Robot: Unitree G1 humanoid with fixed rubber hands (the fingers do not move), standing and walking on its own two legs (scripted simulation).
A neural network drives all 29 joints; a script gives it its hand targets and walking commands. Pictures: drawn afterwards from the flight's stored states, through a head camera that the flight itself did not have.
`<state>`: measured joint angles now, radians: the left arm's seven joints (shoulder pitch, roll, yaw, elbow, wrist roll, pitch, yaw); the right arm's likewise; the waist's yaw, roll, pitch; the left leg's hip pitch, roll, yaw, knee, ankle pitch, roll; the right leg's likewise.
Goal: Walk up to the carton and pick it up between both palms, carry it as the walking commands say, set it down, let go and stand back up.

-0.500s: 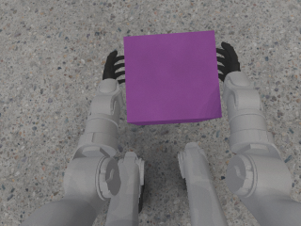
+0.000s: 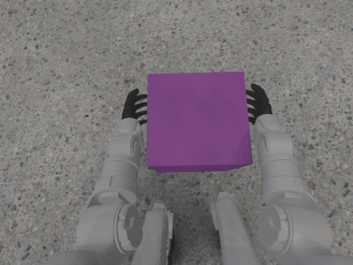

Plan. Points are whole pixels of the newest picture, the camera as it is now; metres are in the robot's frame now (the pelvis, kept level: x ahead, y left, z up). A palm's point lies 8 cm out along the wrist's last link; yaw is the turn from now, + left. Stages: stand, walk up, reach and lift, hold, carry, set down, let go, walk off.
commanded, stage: reach and lift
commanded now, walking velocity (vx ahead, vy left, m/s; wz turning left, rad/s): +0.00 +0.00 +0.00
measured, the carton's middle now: (193, 131) +0.43 -0.04 -0.13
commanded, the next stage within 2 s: none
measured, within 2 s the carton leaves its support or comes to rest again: neither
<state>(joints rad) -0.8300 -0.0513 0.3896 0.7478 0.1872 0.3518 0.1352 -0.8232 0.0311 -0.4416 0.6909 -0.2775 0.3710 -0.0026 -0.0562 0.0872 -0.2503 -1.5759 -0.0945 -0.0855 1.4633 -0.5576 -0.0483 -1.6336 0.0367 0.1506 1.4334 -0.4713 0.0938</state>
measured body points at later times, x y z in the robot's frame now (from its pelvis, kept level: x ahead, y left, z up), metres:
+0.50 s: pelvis +0.01 -0.01 +0.05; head +0.16 -0.03 +0.47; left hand +0.43 +0.11 +0.00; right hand +0.40 -0.19 +0.00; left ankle +0.05 +0.14 -0.56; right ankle +0.08 -0.16 -0.56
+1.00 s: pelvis +0.03 -0.01 +0.12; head +0.14 -0.03 +0.55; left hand +0.40 +0.11 +0.07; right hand +0.39 -0.19 +0.07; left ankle +0.05 +0.14 -0.56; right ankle +0.08 -0.16 -0.56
